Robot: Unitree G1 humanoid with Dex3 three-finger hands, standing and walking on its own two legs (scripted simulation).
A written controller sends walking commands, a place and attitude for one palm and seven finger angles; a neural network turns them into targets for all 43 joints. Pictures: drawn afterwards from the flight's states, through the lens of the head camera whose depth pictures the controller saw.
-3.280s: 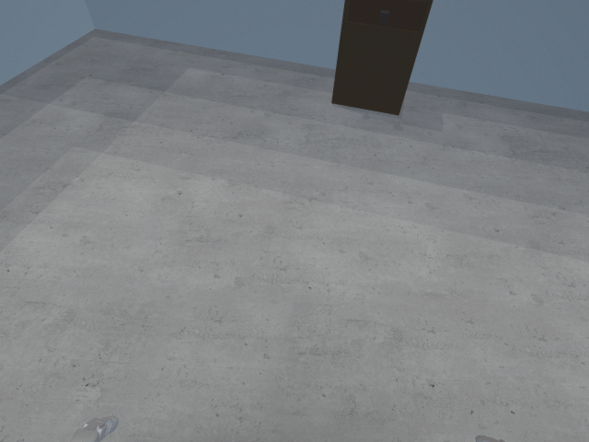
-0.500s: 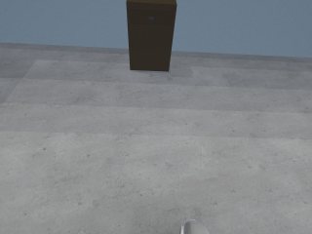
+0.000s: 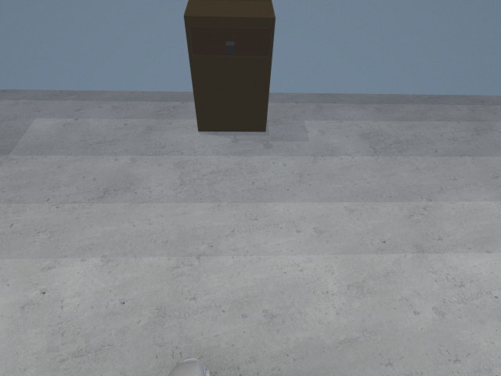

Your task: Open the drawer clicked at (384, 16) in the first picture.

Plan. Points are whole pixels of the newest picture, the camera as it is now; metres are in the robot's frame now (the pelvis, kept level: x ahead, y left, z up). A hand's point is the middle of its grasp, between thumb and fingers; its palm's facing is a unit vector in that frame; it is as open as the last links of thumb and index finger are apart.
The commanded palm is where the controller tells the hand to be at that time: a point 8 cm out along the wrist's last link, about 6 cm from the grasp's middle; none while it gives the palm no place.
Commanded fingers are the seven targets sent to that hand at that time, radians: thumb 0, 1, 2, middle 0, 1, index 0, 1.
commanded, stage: walk to a spot facing it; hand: left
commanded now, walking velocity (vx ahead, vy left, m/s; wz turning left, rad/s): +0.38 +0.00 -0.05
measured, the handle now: (230, 45) +1.58 +0.16 -0.20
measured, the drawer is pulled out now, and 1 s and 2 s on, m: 0.00 0.00 0.00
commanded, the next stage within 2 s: turn to face it in 1.62 s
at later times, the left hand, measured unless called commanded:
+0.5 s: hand (155, 294) +0.30 +0.22 -0.17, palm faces -0.07 -0.98 -0.16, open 7.3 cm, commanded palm none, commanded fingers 0.00 0.90 0.90 -0.20 -0.30 -0.20 -0.30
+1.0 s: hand (191, 245) +0.43 +0.16 -0.17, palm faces +0.00 -0.98 -0.17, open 7.2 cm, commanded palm none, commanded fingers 0.00 0.90 0.90 -0.20 -0.30 -0.20 -0.30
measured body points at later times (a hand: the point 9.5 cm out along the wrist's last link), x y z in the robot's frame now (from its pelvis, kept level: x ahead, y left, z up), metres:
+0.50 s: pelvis +0.22 +0.04 +0.00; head +0.24 +0.05 +0.45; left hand +0.31 +0.27 -0.15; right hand +0.12 -0.15 -0.15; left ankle +0.14 +0.14 -0.74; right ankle +0.31 -0.11 -0.69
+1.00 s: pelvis +0.43 -0.01 +0.00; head +0.43 -0.01 +0.45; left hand +0.43 +0.21 -0.15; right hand +0.50 -0.26 -0.14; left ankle +0.55 +0.13 -0.69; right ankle +0.39 -0.10 -0.74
